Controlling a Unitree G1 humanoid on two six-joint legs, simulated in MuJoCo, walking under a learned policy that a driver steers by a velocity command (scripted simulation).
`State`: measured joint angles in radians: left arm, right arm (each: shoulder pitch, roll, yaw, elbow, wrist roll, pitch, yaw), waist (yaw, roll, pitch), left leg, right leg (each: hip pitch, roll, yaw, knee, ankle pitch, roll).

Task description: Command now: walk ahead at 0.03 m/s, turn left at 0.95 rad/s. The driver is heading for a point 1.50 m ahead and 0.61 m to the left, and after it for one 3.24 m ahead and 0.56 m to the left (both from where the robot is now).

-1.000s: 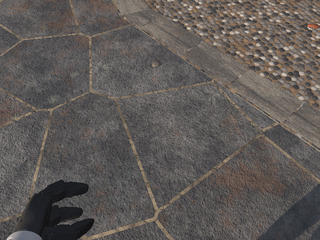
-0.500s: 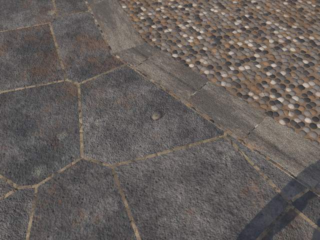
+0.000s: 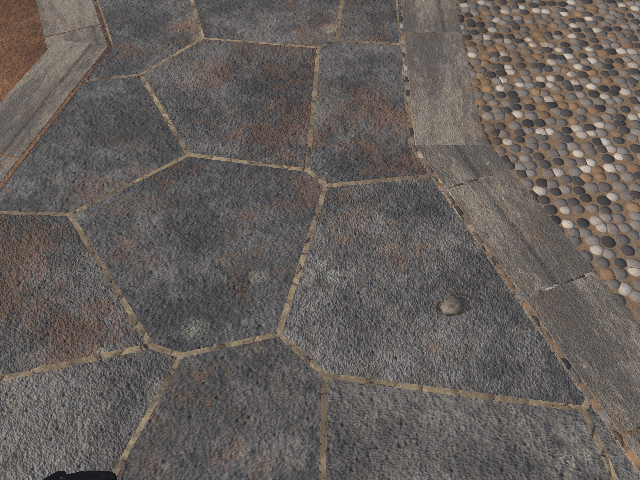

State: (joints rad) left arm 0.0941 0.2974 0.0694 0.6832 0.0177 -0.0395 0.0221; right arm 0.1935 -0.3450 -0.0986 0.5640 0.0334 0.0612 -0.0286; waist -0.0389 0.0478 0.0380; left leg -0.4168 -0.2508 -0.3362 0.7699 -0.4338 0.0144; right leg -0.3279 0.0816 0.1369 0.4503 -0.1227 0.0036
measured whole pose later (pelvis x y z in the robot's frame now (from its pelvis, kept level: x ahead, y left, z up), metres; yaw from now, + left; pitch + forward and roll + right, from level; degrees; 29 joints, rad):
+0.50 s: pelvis +0.02 +0.02 -0.01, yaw +30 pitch +3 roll -2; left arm 0.12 0.33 0.11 0.71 0.00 0.00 0.00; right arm 0.16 -0.33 -0.09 0.55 0.01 0.07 0.01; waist 0.01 -0.02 0.07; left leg -0.38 0.02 0.03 0.64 -0.32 0.04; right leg -0.37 -0.14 -0.15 0.85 -0.48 0.06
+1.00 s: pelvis +0.10 +0.05 -0.01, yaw +42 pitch +2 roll +0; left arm 0.33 0.27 0.05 0.75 -0.01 -0.07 -0.03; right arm 0.19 -0.26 -0.03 0.63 0.03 -0.04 0.00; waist 0.04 0.05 -0.06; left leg -0.39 -0.05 -0.10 0.91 -0.49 0.04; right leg -0.27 0.06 0.02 0.62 -0.40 -0.08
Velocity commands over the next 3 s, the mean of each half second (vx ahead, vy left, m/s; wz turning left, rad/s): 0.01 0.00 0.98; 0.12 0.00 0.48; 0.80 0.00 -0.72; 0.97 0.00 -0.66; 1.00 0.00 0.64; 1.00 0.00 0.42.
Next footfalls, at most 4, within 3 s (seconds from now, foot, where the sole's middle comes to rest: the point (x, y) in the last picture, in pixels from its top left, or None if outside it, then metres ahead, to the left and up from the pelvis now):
0.44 left None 0.01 0.14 -0.77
0.94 right None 0.16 -0.01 -0.77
1.32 left None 0.26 0.34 -0.77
1.76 right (217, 366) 0.73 0.26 -0.77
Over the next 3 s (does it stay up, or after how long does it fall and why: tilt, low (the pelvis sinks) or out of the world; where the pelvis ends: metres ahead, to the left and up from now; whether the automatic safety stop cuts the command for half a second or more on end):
stays up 1.71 0.51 -0.01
